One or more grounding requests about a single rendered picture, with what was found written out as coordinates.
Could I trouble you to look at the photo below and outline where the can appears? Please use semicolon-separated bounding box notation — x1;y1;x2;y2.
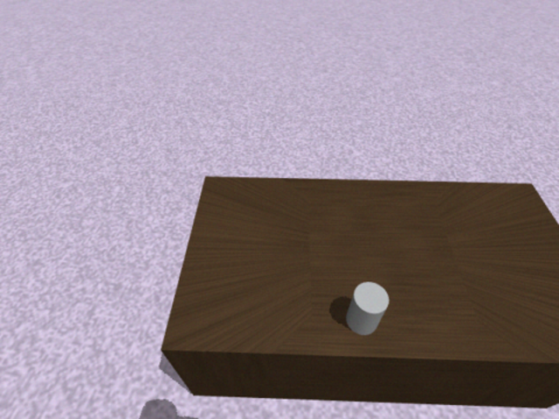
346;282;389;335

